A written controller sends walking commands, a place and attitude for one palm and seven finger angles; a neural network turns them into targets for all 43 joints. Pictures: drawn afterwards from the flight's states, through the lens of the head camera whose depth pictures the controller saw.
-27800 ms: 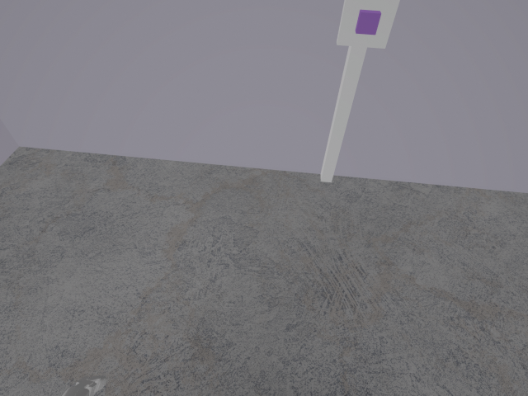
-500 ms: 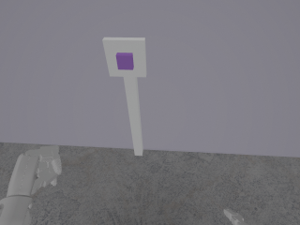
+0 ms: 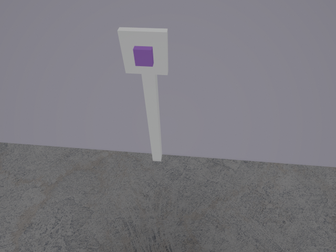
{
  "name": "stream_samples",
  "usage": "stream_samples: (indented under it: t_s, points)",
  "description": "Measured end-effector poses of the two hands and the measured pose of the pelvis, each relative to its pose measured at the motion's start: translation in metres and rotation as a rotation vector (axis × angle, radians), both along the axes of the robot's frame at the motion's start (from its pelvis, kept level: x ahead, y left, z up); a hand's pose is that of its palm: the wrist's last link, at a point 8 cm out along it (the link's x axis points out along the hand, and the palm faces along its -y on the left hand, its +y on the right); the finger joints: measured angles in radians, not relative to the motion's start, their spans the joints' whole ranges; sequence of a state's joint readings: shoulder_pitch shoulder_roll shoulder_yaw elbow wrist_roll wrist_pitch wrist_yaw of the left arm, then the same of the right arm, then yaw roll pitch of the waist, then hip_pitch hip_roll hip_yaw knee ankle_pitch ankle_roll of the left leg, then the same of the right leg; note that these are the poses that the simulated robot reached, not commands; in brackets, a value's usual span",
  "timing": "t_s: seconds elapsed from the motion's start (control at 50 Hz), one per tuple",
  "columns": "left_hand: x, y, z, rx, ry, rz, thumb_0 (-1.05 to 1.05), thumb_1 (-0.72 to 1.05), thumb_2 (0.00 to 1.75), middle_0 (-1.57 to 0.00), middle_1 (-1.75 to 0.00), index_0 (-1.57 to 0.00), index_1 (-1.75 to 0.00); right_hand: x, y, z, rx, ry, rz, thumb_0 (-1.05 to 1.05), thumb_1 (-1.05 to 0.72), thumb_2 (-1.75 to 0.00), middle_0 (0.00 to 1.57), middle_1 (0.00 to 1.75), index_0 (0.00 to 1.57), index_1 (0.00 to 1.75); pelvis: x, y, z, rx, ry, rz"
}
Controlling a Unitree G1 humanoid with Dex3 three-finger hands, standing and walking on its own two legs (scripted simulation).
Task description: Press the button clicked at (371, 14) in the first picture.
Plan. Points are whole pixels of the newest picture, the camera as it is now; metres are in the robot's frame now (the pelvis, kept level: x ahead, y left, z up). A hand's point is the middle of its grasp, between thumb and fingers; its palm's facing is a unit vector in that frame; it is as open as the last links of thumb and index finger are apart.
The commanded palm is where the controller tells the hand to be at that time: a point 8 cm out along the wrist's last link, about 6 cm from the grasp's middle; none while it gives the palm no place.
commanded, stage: let the arm hang, fingers relaxed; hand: left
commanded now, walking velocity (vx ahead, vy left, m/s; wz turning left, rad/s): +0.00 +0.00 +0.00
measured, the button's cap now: (143, 56) +0.77 +0.14 +0.06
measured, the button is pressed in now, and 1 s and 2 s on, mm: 0 0 0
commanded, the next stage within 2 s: stand and wait in 0.52 s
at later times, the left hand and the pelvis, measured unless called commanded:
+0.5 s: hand out of the picture +0.04 +0.19 -0.17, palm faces +0.00 -0.98 -0.21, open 7.4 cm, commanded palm none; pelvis +0.01 +0.01 +0.00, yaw -1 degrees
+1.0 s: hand out of the picture +0.08 +0.23 -0.16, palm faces -0.02 -0.96 -0.29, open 7.4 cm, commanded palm none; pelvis +0.02 +0.01 +0.01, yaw -1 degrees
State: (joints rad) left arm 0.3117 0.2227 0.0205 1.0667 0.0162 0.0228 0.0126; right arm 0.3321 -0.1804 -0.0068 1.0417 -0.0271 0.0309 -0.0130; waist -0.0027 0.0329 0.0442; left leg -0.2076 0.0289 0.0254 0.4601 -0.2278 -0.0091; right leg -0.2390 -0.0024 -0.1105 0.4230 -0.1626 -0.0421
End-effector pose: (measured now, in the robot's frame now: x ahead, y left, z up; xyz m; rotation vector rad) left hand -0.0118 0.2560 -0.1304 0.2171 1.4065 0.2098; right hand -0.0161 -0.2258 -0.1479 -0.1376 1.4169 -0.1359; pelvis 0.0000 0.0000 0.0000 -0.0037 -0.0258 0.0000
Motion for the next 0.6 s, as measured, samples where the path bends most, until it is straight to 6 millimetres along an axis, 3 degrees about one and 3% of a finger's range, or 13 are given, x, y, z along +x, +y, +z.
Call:
stream_samples:
  t_s: [0.1, 0.22, 0.4, 0.6]
  points:
    - [0.002, -0.003, -0.002, -0.014, 0.006, 0.002, 0.01, 0.91, 0.90, -0.37, -0.49, -0.36, -0.49, -0.004, 0.008, -0.001, 0.009, 0.011, -0.011, 0.00, -0.91, -0.89, 0.20, 0.30, 0.20, 0.30, 0.000, 0.004, 0.001, 0.001, -0.002, -0.006]
    - [0.020, -0.009, -0.006, -0.040, -0.026, -0.011, 0.01, 0.91, 0.90, -0.26, -0.36, -0.25, -0.36, -0.005, 0.014, 0.000, 0.008, 0.013, -0.023, 0.00, -0.91, -0.89, 0.20, 0.30, 0.20, 0.30, 0.001, 0.007, 0.002, 0.005, -0.001, -0.011]
    - [0.045, -0.015, -0.009, -0.067, -0.064, -0.031, 0.01, 0.91, 0.90, -0.21, -0.31, -0.20, -0.31, -0.001, 0.020, 0.002, 0.005, 0.011, -0.038, 0.00, -0.91, -0.89, 0.20, 0.30, 0.20, 0.30, 0.006, 0.011, 0.002, 0.006, 0.003, -0.014]
    - [0.054, -0.009, -0.006, -0.053, -0.054, -0.035, 0.01, 0.91, 0.90, -0.21, -0.30, -0.20, -0.30, 0.014, 0.016, 0.002, -0.005, 0.003, -0.036, 0.00, -0.91, -0.89, 0.20, 0.30, 0.20, 0.30, 0.014, 0.012, 0.003, 0.006, 0.006, -0.016]
